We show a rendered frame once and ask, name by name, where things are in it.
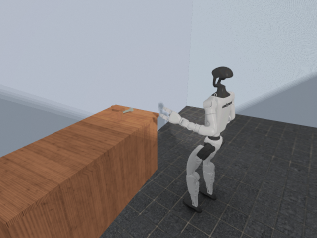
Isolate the robot left hand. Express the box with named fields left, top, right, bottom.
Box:
left=160, top=107, right=182, bottom=124

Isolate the robot right shin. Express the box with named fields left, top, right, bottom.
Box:
left=202, top=162, right=215, bottom=194

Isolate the robot left upper arm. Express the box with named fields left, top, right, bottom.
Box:
left=203, top=97, right=218, bottom=137

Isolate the robot right upper arm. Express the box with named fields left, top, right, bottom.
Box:
left=227, top=91, right=236, bottom=121

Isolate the counter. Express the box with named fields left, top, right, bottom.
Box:
left=0, top=105, right=159, bottom=238

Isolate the tap lever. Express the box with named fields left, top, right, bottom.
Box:
left=123, top=107, right=134, bottom=113

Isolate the robot left foot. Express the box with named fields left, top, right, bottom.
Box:
left=182, top=198, right=203, bottom=214

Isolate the robot left forearm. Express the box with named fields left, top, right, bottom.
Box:
left=179, top=117, right=215, bottom=136

